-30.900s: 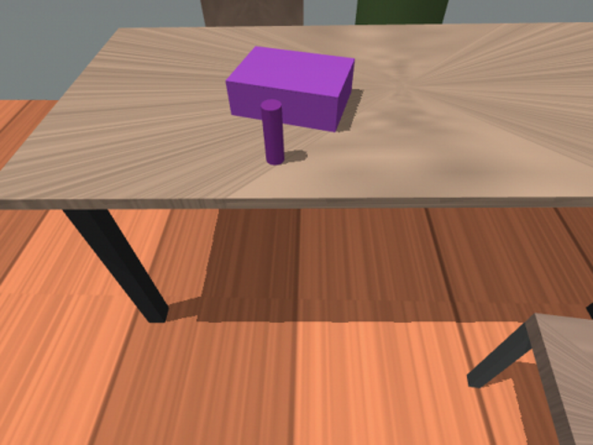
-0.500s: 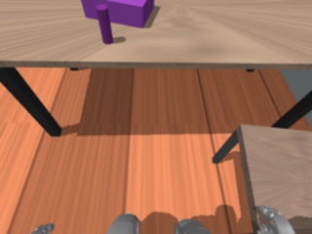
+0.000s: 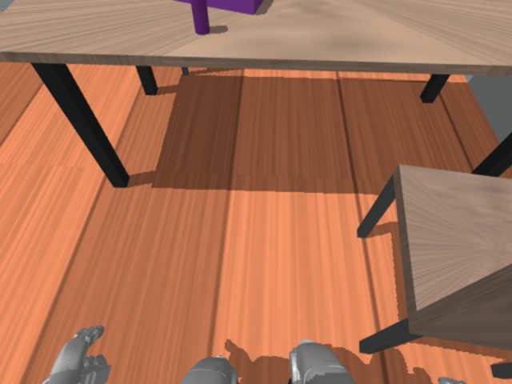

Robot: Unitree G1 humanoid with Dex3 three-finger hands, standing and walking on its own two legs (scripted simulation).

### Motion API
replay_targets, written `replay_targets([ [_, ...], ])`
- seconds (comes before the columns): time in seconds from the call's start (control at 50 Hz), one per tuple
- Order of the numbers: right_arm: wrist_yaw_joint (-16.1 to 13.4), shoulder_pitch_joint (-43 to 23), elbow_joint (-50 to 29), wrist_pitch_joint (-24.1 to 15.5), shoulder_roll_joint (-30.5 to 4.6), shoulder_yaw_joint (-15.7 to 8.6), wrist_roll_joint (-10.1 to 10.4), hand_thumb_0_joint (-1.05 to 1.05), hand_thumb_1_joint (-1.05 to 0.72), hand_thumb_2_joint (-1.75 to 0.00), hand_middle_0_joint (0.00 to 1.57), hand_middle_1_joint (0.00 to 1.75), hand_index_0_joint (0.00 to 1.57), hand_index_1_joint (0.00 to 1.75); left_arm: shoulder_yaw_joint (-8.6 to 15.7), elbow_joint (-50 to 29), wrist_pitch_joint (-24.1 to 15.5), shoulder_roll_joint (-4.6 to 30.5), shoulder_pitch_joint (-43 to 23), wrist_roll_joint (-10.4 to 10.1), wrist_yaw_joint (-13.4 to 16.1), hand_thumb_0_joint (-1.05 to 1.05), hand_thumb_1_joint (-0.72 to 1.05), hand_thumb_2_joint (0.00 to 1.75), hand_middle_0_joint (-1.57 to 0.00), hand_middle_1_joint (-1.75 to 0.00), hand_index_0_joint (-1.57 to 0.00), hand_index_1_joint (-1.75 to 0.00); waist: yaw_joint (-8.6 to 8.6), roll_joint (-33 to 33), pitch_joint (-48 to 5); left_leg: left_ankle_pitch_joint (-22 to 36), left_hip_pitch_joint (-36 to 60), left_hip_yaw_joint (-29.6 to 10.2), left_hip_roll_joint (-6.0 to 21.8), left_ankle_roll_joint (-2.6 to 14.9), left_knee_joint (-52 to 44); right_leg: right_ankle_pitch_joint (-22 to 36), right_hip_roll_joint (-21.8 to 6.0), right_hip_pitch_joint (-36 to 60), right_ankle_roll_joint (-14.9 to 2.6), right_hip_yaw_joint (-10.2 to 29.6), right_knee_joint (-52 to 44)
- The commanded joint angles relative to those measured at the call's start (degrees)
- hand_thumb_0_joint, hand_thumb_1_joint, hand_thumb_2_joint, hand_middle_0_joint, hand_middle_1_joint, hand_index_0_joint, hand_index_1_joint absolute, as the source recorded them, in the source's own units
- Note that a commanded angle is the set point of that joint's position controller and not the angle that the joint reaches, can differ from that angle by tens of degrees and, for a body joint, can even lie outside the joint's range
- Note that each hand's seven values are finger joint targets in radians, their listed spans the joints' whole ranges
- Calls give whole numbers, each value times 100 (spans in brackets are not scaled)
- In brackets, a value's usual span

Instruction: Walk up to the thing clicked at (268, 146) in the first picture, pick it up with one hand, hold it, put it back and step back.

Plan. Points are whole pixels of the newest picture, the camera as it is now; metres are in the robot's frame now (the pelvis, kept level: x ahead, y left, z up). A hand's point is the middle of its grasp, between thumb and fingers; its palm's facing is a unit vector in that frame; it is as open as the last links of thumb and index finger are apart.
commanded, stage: step back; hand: left
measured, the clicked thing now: (199, 5) +0.96 +0.21 +0.06
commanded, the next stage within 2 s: stand in 1.44 s
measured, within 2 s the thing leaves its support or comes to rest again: neither
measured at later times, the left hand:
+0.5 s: hand out of the picture -0.08 +0.24 -0.12, palm faces +0.01 -0.89 -0.45, open 7.4 cm
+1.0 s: hand out of the picture -0.09 +0.23 -0.13, palm faces +0.06 -0.93 -0.37, open 7.4 cm
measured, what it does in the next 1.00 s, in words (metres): walks backwards: right foot, then left foot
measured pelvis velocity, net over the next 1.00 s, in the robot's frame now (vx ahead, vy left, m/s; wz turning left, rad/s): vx -0.14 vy -0.04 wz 0.04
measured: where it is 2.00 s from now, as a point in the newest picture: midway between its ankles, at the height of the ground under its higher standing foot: outside the picture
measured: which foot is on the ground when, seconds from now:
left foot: down 0.00-0.26, up 0.28-0.56, down 0.58-1.00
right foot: up 0.00-0.22, down 0.24-1.00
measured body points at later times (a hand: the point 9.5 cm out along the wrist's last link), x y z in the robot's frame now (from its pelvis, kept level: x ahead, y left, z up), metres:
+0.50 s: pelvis -0.15 -0.04 +0.01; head -0.12 -0.07 +0.45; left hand -0.08 +0.28 -0.09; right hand -0.08 -0.37 -0.13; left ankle -0.15 +0.10 -0.68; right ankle -0.14 -0.15 -0.72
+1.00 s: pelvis -0.14 -0.04 +0.01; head -0.12 -0.04 +0.46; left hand -0.09 +0.28 -0.11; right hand -0.04 -0.35 -0.12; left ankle -0.14 +0.10 -0.70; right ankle -0.13 -0.15 -0.72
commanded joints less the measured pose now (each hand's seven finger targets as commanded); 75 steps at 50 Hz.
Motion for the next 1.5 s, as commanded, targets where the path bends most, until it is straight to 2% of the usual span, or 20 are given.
replay_targets([
  [0.0, -229, -429, -608, -225, -1570, -385, -28, 0, -90, -90, 20, 30, 20, 30, 325, -269, -109, 1036, 339, -63, 50, 0, 90, 90, -20, -30, -20, -30, 187, 744, -1241, 3302, 226, -1382, 1839, 1207, -1271, -61, 290, 52, -33, 624, 1714],
  [0.12, -165, -225, -654, -92, -1554, -399, -100, 0, -90, -90, 20, 30, 20, 30, 278, -196, -196, 942, 354, 25, -53, 0, 90, 90, -20, -30, -20, -30, -91, 1250, -1292, 2446, 695, -1206, 1691, 1228, -1213, -93, 47, 487, 194, -116, -634],
  [0.2, -92, -491, -641, 58, -1658, -410, -25, 0, -90, -90, 20, 30, 20, 30, 310, 378, -333, 927, 1307, 72, -71, 0, 90, 90, -20, -30, -20, -30, 260, 1261, -1801, 707, 155, -836, 1337, 692, -704, 991, 84, 1928, -118, -588, -3339],
  [0.22, -76, -319, -649, 64, -1283, -306, -18, 0, -90, -90, 20, 30, 20, 30, 426, 384, -385, 1261, 1255, 177, -60, 0, 90, 90, -20, -30, -20, -30, 188, 389, -1486, -211, -1029, -608, 829, 305, 84, 557, -501, 2260, -285, 635, -3537],
  [0.24, -128, -433, -804, 15, -912, -221, 3, 0, -90, -90, 20, 30, 20, 30, 597, 171, -395, 1955, 888, 191, -63, 0, 90, 90, -20, -30, -20, -30, 232, -1188, -1135, -1440, -2127, -285, -270, -106, 1056, 223, -1850, 1795, -832, 2428, -3992],
  [0.26, -219, -800, -789, 41, -1209, -359, -11, 0, -90, -90, 20, 30, 20, 30, 637, -11, -396, 2274, 512, 214, -26, 0, 90, 90, -20, -30, -20, -30, 527, -1286, -823, -1733, -1525, -990, -66, -242, 2228, -8, -2833, 210, -1724, 3306, -4436],
  [0.32, -172, -267, -343, 11, -1269, -336, 92, 0, -90, -90, 20, 30, 20, 30, 383, -77, -501, 1453, -366, 173, 43, 0, 90, 90, -20, -30, -20, -30, -177, -193, -527, -647, -1295, -1016, -327, -213, 2953, 1676, -1579, 333, -995, 1040, -3569],
  [0.46, 11, -518, -216, -141, -1223, -320, -69, 0, -90, -90, 20, 30, 20, 30, 474, 264, -611, 1553, 628, 206, -16, 0, 90, 90, -20, -30, -20, -30, 503, -825, -656, -1096, -1246, -357, 110, -310, 834, -720, -1634, 1782, -1027, 1343, -3796],
  [0.54, 62, 106, 241, -270, -1100, -347, -35, 0, -90, -90, 20, 30, 20, 30, 368, 263, -551, 1536, 202, 132, -81, 0, 90, 90, -20, -30, -20, -30, 61, -799, -800, -578, 490, 263, 47, -61, -1193, -42, -1503, 1016, -837, 755, -3555],
  [0.58, 22, 544, 396, -362, -1341, -471, -83, 0, -90, -90, 20, 30, 20, 30, 145, 255, -538, 1004, 373, 118, -107, 0, 90, 90, -20, -30, -20, -30, -187, 283, -1138, -682, 1885, -1045, 629, 240, -1924, 683, -958, -20, -355, 84, -2213],
  [0.6, 16, 335, 338, -381, -1745, -493, -84, 0, -90, -90, 20, 30, 20, 30, 105, 271, -546, 817, 53, -6, -118, 0, 90, 90, -20, -30, -20, -30, -216, 1262, -955, -2292, 1274, -2944, 1797, 851, -2484, 12, -149, -524, -5, -679, -1366],
  [0.62, 43, 260, 266, -387, -1969, -551, -64, 0, -90, -90, 20, 30, 20, 30, 265, 308, -563, 1272, -185, 46, -81, 0, 90, 90, -20, -30, -20, -30, -316, 917, -548, -2480, 475, -3230, 2195, 1366, -2616, -323, -362, -269, -33, -263, -744],
  [0.66, 9, -142, 205, -460, -1441, -359, -81, 0, -90, -90, 20, 30, 20, 30, 187, 419, -609, 1027, 82, -26, -135, 0, 90, 90, -20, -30, -20, -30, -9, 610, -554, -772, 724, -2175, 1679, 1050, -2239, 120, -424, -140, -55, -92, -900],
  [0.78, 47, -368, 179, -271, -1116, -263, 4, 0, -90, -90, 20, 30, 20, 30, 263, 942, -766, 1022, 818, 62, -84, 0, 90, 90, -20, -30, -20, -30, 292, 666, -866, -361, -553, -734, 940, 389, -867, 1243, -64, 2463, -87, -450, -3368],
  [0.82, -5, -471, 78, -246, -855, -206, 18, 0, -90, -90, 20, 30, 20, 30, 409, 963, -839, 1784, 932, 124, -30, 0, 90, 90, -20, -30, -20, -30, 402, -784, -804, -1505, -1440, -233, -5, -16, 983, -304, -2059, 2171, -1044, 2494, -4429],
  [0.84, -44, -430, 164, -248, -1127, -304, -28, 0, -90, -90, 20, 30, 20, 30, 413, 804, -854, 1842, 657, 142, -44, 0, 90, 90, -20, -30, -20, -30, 301, -422, -464, -1698, -1226, -606, 229, -65, 1421, -144, -2511, 1506, -1464, 2899, -4402],
  [1.02, -7, -21, 640, -378, -882, -290, -28, 0, -90, -90, 20, 30, 20, 30, 97, 703, -769, 1150, 16, -16, -41, 0, 90, 90, -20, -30, -20, -30, -135, -344, -1168, 1004, 1012, 106, 324, -50, -1370, 3637, -1115, 1080, -454, 59, -2660],
  [1.08, -37, -664, 511, -399, -1459, -300, 49, 0, -90, -90, 20, 30, 20, 30, 24, 853, -662, 967, 200, -145, -21, 0, 90, 90, -20, -30, -20, -30, 134, 675, -1454, 1397, 409, -1313, 1729, 791, -1529, 1158, -310, 1502, -21, -403, -2232],
  [1.18, -41, -986, 716, -364, -1111, -128, 55, 0, -90, -90, 20, 30, 20, 30, 11, 1148, -728, 1070, 91, -91, -31, 0, 90, 90, -20, -30, -20, -30, 111, 746, -1322, 1932, 494, -506, 1072, 140, -1381, 2751, -630, 1930, -138, -80, -2962],
  [1.48, 57, -1241, 1111, -390, -981, -114, 129, 0, -90, -90, 20, 30, 20, 30, -189, 1578, -744, 882, -336, -53, -70, 0, 90, 90, -20, -30, -20, -30, -64, 208, -1342, 1698, 1270, -350, 1011, -3, -2071, 2739, -840, 1996, 13, 51, -4052],
])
